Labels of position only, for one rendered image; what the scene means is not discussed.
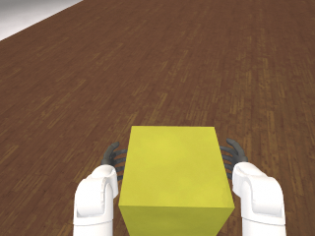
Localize robot right forearm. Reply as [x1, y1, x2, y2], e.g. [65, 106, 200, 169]
[232, 161, 286, 236]

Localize carton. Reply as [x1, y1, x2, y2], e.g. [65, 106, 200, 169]
[118, 126, 235, 236]

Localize robot left forearm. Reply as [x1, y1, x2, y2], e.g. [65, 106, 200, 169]
[73, 164, 119, 236]

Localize right robot hand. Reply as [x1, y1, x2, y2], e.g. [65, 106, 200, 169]
[219, 138, 248, 180]

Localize left robot hand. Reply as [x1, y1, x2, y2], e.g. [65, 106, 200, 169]
[100, 142, 128, 181]

